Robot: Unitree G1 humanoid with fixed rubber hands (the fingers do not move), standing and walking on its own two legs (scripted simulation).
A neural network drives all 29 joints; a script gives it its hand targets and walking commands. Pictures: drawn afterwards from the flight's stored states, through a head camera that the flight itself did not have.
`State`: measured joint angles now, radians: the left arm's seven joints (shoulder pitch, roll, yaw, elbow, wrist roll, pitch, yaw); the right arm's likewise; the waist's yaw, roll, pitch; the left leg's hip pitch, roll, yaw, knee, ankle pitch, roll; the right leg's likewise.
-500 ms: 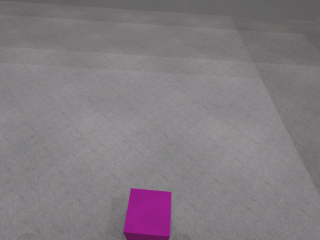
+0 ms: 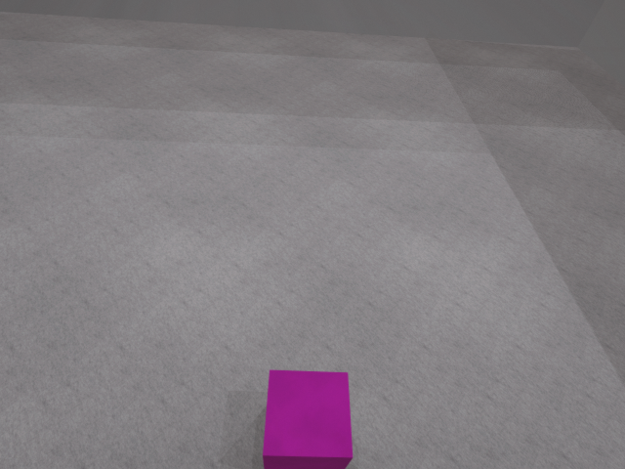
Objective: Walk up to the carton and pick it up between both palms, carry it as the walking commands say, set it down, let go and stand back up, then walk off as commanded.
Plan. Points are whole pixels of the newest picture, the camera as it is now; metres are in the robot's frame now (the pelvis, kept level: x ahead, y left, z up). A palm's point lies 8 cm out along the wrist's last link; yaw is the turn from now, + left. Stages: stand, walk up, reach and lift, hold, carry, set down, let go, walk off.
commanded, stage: walk up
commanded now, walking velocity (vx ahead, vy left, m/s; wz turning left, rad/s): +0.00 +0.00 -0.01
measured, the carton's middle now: (305, 424) +0.35 -0.02 -0.65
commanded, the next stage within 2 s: stand in 0.24 s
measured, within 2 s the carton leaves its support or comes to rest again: neither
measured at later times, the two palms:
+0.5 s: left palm out of the picture -0.01 +0.21 -0.15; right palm out of the picture -0.01 -0.20 -0.14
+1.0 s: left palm out of the picture +0.13 +0.19 -0.17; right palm out of the picture +0.13 -0.19 -0.16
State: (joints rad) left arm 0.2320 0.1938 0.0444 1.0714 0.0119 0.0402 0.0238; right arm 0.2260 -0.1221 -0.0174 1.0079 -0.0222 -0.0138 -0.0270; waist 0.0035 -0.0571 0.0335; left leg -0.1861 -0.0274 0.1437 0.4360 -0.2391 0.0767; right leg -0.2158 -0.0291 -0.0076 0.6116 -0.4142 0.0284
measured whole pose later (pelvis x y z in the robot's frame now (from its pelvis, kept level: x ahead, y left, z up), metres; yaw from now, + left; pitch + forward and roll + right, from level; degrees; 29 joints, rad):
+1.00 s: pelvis -0.04 +0.00 -0.04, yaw +4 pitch +16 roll -2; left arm 0.02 0.08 0.02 0.54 0.08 0.42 0.04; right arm 0.06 -0.08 -0.08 0.54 -0.07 0.37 0.04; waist -0.05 0.00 -0.04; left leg -0.79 -0.03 0.05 0.82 -0.31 0.09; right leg -0.72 0.02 0.04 0.81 -0.37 0.02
